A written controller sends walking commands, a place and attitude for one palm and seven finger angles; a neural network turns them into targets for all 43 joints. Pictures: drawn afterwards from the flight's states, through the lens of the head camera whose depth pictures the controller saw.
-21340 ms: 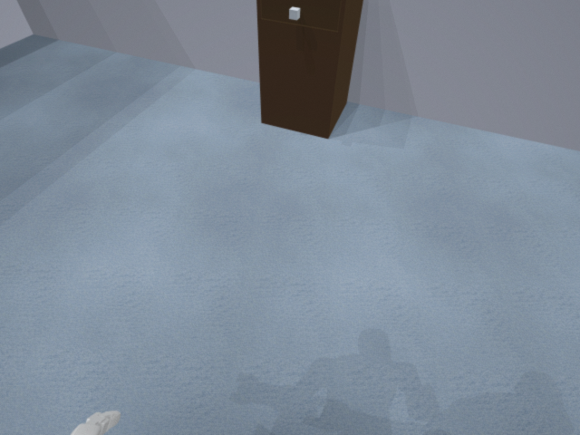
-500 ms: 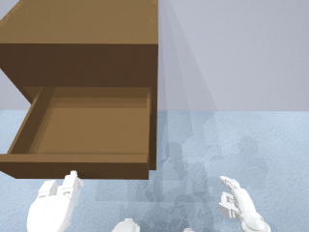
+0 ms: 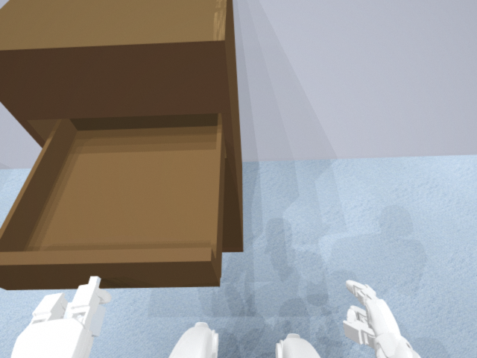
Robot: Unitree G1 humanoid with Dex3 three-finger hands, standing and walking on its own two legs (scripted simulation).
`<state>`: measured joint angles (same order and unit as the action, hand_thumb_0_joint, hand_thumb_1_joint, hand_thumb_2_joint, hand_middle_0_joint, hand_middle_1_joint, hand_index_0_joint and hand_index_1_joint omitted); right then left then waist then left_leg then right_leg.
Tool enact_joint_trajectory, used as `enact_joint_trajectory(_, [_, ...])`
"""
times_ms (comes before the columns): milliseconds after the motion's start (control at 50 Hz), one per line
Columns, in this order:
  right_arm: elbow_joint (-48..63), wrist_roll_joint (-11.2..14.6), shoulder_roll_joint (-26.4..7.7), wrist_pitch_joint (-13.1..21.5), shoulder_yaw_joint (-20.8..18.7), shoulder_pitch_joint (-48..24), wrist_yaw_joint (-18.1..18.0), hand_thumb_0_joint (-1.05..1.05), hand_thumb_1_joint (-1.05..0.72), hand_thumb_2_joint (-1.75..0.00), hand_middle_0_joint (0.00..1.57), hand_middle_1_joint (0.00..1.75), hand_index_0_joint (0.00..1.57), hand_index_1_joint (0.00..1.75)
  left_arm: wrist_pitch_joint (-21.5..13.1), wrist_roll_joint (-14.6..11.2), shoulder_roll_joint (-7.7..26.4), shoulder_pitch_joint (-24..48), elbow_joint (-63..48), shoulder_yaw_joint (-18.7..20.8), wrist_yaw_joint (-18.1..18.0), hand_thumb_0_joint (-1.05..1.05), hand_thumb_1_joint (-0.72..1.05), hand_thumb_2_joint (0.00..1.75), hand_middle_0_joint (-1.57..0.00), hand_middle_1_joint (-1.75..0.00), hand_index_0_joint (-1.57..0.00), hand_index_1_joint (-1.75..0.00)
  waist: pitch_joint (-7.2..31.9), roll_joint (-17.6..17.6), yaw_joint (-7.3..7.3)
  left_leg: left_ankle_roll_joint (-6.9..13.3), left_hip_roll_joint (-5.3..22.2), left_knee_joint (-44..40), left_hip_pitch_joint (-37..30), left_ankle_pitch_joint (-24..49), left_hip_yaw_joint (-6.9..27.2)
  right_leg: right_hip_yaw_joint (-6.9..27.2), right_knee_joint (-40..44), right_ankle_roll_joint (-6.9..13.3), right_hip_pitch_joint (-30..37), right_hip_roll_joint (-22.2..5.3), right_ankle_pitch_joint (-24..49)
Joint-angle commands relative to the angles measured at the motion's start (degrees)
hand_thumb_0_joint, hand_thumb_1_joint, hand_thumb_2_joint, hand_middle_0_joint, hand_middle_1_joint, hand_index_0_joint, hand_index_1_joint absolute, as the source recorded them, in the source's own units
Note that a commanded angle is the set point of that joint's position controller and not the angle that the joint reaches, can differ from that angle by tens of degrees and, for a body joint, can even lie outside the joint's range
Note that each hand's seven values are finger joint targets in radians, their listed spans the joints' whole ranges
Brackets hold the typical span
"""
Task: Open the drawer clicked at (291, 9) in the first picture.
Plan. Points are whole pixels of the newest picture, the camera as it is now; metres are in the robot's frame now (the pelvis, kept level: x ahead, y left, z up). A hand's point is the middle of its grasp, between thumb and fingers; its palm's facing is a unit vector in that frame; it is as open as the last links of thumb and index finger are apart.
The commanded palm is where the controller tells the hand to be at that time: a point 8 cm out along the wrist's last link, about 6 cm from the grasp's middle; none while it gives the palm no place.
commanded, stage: open the thumb to release the handle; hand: left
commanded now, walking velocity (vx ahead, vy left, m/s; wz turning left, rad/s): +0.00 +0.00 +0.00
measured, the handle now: (88, 305) +0.20 +0.25 +0.00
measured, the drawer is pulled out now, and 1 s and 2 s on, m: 0.30 0.30 0.30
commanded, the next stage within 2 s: lift the hand off the handle in 0.56 s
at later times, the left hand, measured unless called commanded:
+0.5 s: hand (78, 345) +0.14 +0.25 +0.00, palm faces -0.04 -0.08 -1.00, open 11.1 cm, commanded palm +0.12 +0.25 +0.05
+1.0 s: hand (83, 335) +0.16 +0.25 -0.01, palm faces -0.02 -0.07 -1.00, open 13.5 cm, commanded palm +0.14 +0.26 +0.05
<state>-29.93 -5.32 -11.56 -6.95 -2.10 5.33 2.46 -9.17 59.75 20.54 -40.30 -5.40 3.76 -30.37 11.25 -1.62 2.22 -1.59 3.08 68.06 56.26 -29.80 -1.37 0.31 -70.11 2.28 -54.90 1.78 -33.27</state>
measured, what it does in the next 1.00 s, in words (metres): stands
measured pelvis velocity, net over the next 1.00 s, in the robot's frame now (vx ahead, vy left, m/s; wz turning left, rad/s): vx -0.01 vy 0.00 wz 0.03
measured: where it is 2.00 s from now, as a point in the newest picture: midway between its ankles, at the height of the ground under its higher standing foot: outside the picture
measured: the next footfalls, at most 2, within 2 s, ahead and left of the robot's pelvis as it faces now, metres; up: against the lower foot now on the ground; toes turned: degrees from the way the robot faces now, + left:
none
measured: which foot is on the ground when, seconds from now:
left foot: down 0.00-1.00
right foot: down 0.00-1.00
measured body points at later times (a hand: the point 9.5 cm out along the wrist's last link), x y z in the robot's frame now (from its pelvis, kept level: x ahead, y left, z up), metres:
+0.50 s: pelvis -0.01 +0.00 +0.01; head +0.05 -0.03 +0.45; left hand +0.14 +0.25 +0.05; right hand +0.21 -0.21 -0.10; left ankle +0.03 +0.14 -0.64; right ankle +0.00 -0.10 -0.64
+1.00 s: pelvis -0.01 +0.00 +0.01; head +0.06 -0.02 +0.45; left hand +0.15 +0.25 +0.04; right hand +0.21 -0.21 -0.10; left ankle +0.03 +0.14 -0.64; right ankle +0.00 -0.10 -0.64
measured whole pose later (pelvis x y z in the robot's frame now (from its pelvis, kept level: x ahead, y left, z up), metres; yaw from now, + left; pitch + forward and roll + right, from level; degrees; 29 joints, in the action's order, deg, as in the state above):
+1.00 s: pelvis -0.01 +0.00 +0.01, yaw +2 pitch +17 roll +0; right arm -32.5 -3.9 -12.2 -4.5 -2.0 5.8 -0.6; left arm -6.1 61.7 20.1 -29.2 2.5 -0.9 -34.0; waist 10.4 -2.7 3.2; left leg -1.3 2.2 66.1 55.1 -28.0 0.6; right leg -1.6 -67.0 1.9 -52.3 1.1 -31.6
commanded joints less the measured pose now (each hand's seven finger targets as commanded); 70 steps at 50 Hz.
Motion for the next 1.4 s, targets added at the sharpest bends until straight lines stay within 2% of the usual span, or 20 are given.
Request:
enact_joint_trajectory(0, [9.08, 0.36, -4.88, 2.57, -1.90, -7.13, -1.10, 0.00, -0.90, -0.90, 0.20, 0.30, 0.20, 0.30, -0.06, -0.31, 10.96, -14.16, -9.57, 10.55, -4.92, 0.00, 0.90, 0.90, -0.40, -1.35, -0.40, -1.35, 10.35, 1.08, 4.60, 3.24, -5.00, -6.31, -10.93, 12.39, -0.03, 2.94, 13.52, 1.44, 7.45, -0.10, 19.53])
enact_joint_trajectory(20, [9.26, 0.50, -4.80, 2.59, -2.04, -6.98, -1.26, 0.00, -0.90, -0.90, 0.20, 0.30, 0.20, 0.30, 0.08, -0.37, 10.51, -14.94, -9.39, 10.33, -4.99, 0.00, 0.90, 0.90, -0.40, -1.35, -0.40, -1.35, 10.04, -0.44, 4.73, 3.32, -4.87, -6.57, -10.56, 11.76, -0.15, 2.00, 13.54, 1.37, 8.15, -0.28, 18.80])
enact_joint_trajectory(40, [8.55, 0.03, -6.15, 3.18, -1.53, -5.98, -1.33, 0.00, -0.90, -0.90, 0.20, 0.30, 0.20, 0.30, 0.05, 0.42, 9.24, 1.92, -10.58, 5.67, -5.30, 0.00, 0.90, 0.90, -0.40, -1.35, -0.40, -1.35, 8.42, 0.79, -0.77, 3.48, -4.55, -4.45, -9.44, 9.61, 0.79, 1.83, 12.79, 0.74, 1.98, -0.65, 16.09])
enact_joint_trajectory(60, [7.99, -0.05, -5.89, 3.71, -2.11, -5.75, -1.59, 0.00, -0.90, -0.90, 0.20, 0.30, 0.20, 0.30, -0.87, 0.51, 10.95, 3.00, -10.92, 8.83, -5.96, 0.00, 0.83, 0.87, -0.40, -1.34, -0.40, -1.34, 10.85, -0.38, 1.15, 3.24, -4.42, -4.25, -10.16, 8.78, 0.57, 1.69, 12.81, 0.52, 2.04, -0.76, 13.25])
enact_joint_trajectory(80, [7.57, 0.27, -5.65, 4.21, -2.24, -5.34, -2.03, 0.00, -0.90, -0.90, 0.20, 0.30, 0.20, 0.30, -0.54, 1.03, 9.81, -1.34, -6.73, 8.45, -6.15, 0.00, 0.76, 0.84, -0.39, -1.34, -0.39, -1.34, 9.06, -1.70, 1.44, 3.46, -4.38, -4.90, -9.47, 8.16, 0.56, -0.28, 12.77, 0.66, 3.47, -0.46, 13.61])
enact_joint_trajectory(100, [7.63, 0.04, -6.04, 4.29, -2.08, -5.44, -1.89, 0.00, -0.90, -0.90, 0.20, 0.30, 0.20, 0.30, -0.46, 0.86, 10.69, -0.91, -6.70, 8.98, -6.24, 0.00, 0.69, 0.81, -0.38, -1.33, -0.38, -1.33, 10.35, 0.36, 1.66, 3.22, -4.49, -4.51, -10.34, 8.55, 0.57, 1.04, 12.79, 0.77, 1.77, -0.32, 12.51])
enact_joint_trajectory(260, [7.45, 0.96, -6.53, 4.22, -2.18, -4.83, -3.01, 0.00, -0.90, -0.90, 0.20, 0.30, 0.20, 0.30, 3.39, -0.36, 10.70, 3.74, -6.95, 7.49, -6.51, 0.00, 0.13, 0.57, -0.35, -1.27, -0.35, -1.27, 12.75, 1.44, 1.15, 3.36, -4.53, -6.44, -12.36, 8.93, 0.25, 0.06, 14.24, 0.17, 5.09, -0.66, 13.43])
enact_joint_trajectory(280, [7.58, 1.31, -6.45, 4.42, -2.42, -4.52, -3.35, 0.00, -0.90, -0.90, 0.20, 0.30, 0.20, 0.30, 3.94, -0.35, 9.08, 3.48, -6.41, 5.72, -6.23, 0.00, 0.06, 0.54, -0.34, -1.26, -0.34, -1.26, 11.16, 1.11, 0.86, 3.65, -4.42, -6.90, -11.96, 8.50, 0.23, -0.57, 14.91, 0.06, 6.38, -0.58, 14.23])
enact_joint_trajectory(300, [7.36, 1.31, -6.45, 4.27, -2.23, -4.69, -3.40, 0.00, -0.90, -0.90, 0.20, 0.30, 0.20, 0.30, 4.28, -0.42, 10.07, 4.42, -6.14, 6.32, -6.08, 0.00, -0.01, 0.51, -0.33, -1.25, -0.33, -1.25, 11.40, 2.70, 0.90, 3.48, -4.45, -7.02, -12.24, 8.24, 0.12, 0.15, 15.45, -0.12, 5.90, -0.65, 13.02])
enact_joint_trajectory(420, [7.16, 1.87, -6.29, 4.53, -1.65, -4.72, -4.03, 0.00, -0.90, -0.90, 0.20, 0.30, 0.20, 0.30, 5.53, -0.09, 8.88, 5.20, -3.88, 3.57, -5.06, 0.00, -0.43, 0.33, -0.30, -1.21, -0.30, -1.21, 8.95, 1.91, 0.89, 3.74, -4.32, -9.03, -12.61, 7.80, 0.03, -0.24, 17.28, -0.22, 8.28, -0.79, 13.41])
enact_joint_trajectory(440, [7.07, 1.91, -6.37, 4.50, -1.63, -5.11, -4.22, 0.00, -0.90, -0.90, 0.20, 0.30, 0.20, 0.30, 5.50, -0.15, 10.11, 4.91, -3.63, 5.25, -5.02, 0.00, -0.50, 0.30, -0.30, -1.20, -0.30, -1.20, 9.46, 1.95, 1.34, 3.77, -4.23, -9.38, -12.75, 8.42, 0.12, 0.04, 17.41, -0.08, 9.12, -0.74, 14.43])
enact_joint_trajectory(580, [6.91, 1.75, -6.21, 4.83, -1.48, -4.70, -4.00, 0.00, -0.90, -0.90, 0.20, 0.30, 0.20, 0.30, 4.43, 0.60, 9.15, 5.12, -1.18, 4.22, -4.78, 0.00, -0.50, 0.30, -0.30, -1.20, -0.30, -1.20, 6.38, 1.00, 1.22, 3.72, -4.31, -9.69, -12.76, 7.31, 0.13, -0.24, 18.08, -0.03, 8.10, -0.60, 12.27])
enact_joint_trajectory(800, [6.25, 1.40, -6.82, 5.50, -1.90, -4.52, -3.72, 0.00, -0.90, -0.90, 0.20, 0.30, 0.20, 0.30, 3.46, 1.42, 10.31, 12.14, -1.22, 5.11, -6.26, 0.00, -0.50, 0.30, -0.30, -1.20, -0.30, -1.20, 10.08, 0.86, 0.71, 3.57, -4.15, -8.36, -13.45, 8.34, 0.15, -0.42, 16.72, -0.14, 5.95, -0.66, 12.51])
enact_joint_trajectory(920, [6.39, 1.61, -6.82, 5.38, -2.12, -4.12, -3.80, 0.00, -0.90, -0.90, 0.20, 0.30, 0.20, 0.30, 4.96, 0.92, 9.07, 9.78, -1.29, 4.05, -6.28, 0.00, -0.50, 0.30, -0.30, -1.20, -0.30, -1.20, 11.31, 0.72, 0.87, 3.58, -4.08, -9.11, -14.85, 10.69, 0.09, -1.09, 16.51, -0.01, 8.23, -0.29, 16.41])
enact_joint_trajectory(1060, [6.91, 1.73, -6.73, 4.99, -1.49, -4.54, -4.02, 0.00, -0.90, -0.90, 0.20, 0.30, 0.20, 0.30, 5.76, 0.32, 11.35, 8.52, -5.61, 5.56, -6.06, 0.00, -0.50, 0.30, -0.30, -1.20, -0.30, -1.20, 12.35, -0.19, 1.37, 3.60, -4.14, -10.75, -17.23, 11.83, -0.29, -0.29, 17.94, -0.01, 10.68, -0.38, 17.64])
enact_joint_trajectory(1180, [7.57, 2.15, -6.82, 5.23, -1.55, -3.97, -3.56, 0.00, -0.90, -0.90, 0.20, 0.30, 0.20, 0.30, 6.18, -0.15, 9.32, 7.69, -5.26, 3.38, -5.21, 0.00, -0.50, 0.30, -0.30, -1.20, -0.30, -1.20, 7.32, -1.02, 0.41, 3.65, -3.69, -13.10, -18.58, 10.03, 0.24, -1.92, 19.82, 0.19, 9.62, 0.08, 13.63])
enact_joint_trajectory(1260, [7.92, 2.18, -7.13, 5.44, -1.42, -3.77, -3.20, 0.00, -0.90, -0.90, 0.20, 0.30, 0.20, 0.30, 6.43, -0.75, 10.33, 8.30, -6.20, 4.04, -4.60, 0.00, -0.50, 0.30, -0.30, -1.20, -0.30, -1.20, 8.50, -0.29, 0.52, 3.62, -3.58, -14.21, -20.22, 10.39, -0.11, -1.40, 21.05, -0.03, 10.71, -0.27, 13.76])
enact_joint_trajectory(1280, [8.19, 2.39, -7.20, 5.52, -1.58, -3.51, -3.30, 0.00, -0.90, -0.90, 0.20, 0.30, 0.20, 0.30, 6.57, -0.65, 9.66, 7.97, -6.12, 3.31, -4.40, 0.00, -0.50, 0.30, -0.30, -1.20, -0.30, -1.20, 6.82, -0.58, 0.41, 3.65, -3.55, -14.81, -20.16, 10.16, 0.11, -1.78, 21.30, 0.12, 11.14, -0.02, 13.84])
enact_joint_trajectory(1300, [8.23, 2.20, -7.28, 5.53, -1.44, -3.54, -3.11, 0.00, -0.90, -0.90, 0.20, 0.30, 0.20, 0.30, 6.61, -0.78, 10.22, 8.50, -6.89, 3.57, -4.24, 0.00, -0.50, 0.30, -0.30, -1.20, -0.30, -1.20, 8.59, 0.29, 0.53, 3.63, -3.55, -14.84, -20.72, 10.67, -0.09, -1.44, 21.47, -0.04, 11.52, -0.26, 14.19])
enact_joint_trajectory(1380, [8.78, 2.41, -7.24, 5.74, -1.56, -3.23, -2.72, 0.00, -0.90, -0.90, 0.20, 0.30, 0.20, 0.30, 6.41, -1.05, 8.85, 6.21, -8.76, 1.83, -3.34, 0.00, -0.50, 0.30, -0.30, -1.20, -0.30, -1.20, 7.69, -1.51, 0.54, 3.76, -3.45, -15.80, -22.60, 12.95, -0.11, -1.71, 21.85, 0.29, 13.34, -0.17, 17.44])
